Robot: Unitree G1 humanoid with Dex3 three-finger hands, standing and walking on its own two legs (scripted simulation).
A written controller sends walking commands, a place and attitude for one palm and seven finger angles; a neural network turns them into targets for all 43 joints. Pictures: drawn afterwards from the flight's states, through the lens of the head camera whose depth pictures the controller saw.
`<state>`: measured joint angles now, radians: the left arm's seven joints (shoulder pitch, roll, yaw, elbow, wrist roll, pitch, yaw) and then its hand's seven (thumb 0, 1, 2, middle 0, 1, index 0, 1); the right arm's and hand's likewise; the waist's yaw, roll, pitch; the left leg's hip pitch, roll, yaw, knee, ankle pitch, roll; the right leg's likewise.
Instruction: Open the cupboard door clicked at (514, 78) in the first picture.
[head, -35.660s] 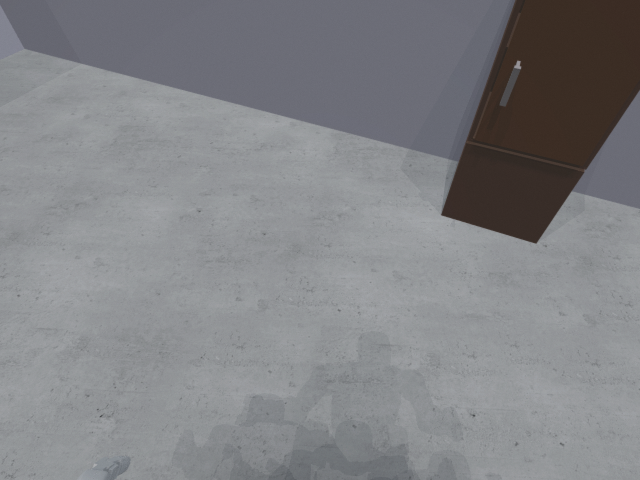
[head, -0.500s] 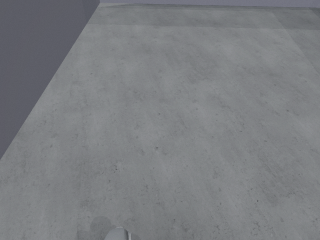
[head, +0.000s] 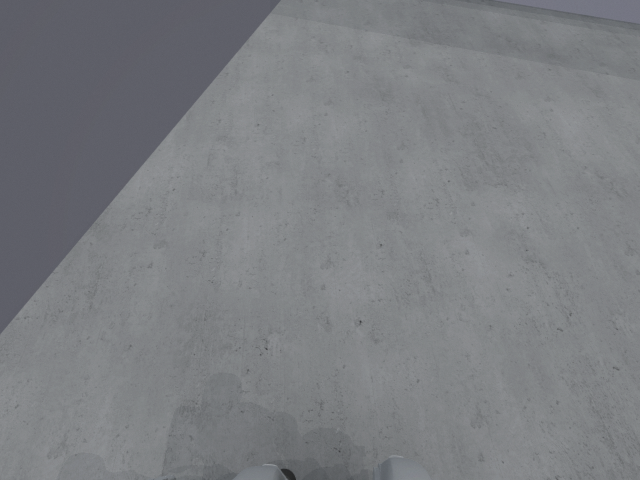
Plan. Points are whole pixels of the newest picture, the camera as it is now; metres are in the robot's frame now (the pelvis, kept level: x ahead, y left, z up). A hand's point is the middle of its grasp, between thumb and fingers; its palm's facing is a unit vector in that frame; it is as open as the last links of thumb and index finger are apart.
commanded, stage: turn to face it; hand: left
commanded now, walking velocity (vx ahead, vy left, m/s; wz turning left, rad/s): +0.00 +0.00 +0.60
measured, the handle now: out of the picture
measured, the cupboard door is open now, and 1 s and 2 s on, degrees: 46 46 46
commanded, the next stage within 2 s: none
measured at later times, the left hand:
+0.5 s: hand out of the picture +0.05 +0.14 -0.16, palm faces +0.33 -0.91 -0.24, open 7.4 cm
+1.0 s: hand out of the picture +0.05 +0.09 -0.14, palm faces +0.58 -0.75 -0.30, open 7.4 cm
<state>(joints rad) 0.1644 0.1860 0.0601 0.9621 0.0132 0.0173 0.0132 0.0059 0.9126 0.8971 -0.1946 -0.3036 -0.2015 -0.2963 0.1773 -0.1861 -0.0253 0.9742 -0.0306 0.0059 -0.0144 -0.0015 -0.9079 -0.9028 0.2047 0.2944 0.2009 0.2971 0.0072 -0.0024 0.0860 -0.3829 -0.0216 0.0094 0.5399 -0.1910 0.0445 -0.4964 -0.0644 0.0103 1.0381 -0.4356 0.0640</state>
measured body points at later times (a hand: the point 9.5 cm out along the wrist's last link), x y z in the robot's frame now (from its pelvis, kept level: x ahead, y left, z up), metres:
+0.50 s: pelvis +0.06 -0.07 +0.00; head +0.12 -0.04 +0.45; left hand +0.03 +0.19 -0.15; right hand +0.25 -0.29 -0.13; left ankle +0.02 +0.05 -0.72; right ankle +0.05 -0.18 -0.73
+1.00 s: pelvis +0.10 -0.13 +0.00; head +0.17 -0.12 +0.45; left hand +0.02 +0.13 -0.12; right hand +0.33 -0.28 -0.15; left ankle -0.01 -0.03 -0.64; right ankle +0.16 -0.20 -0.73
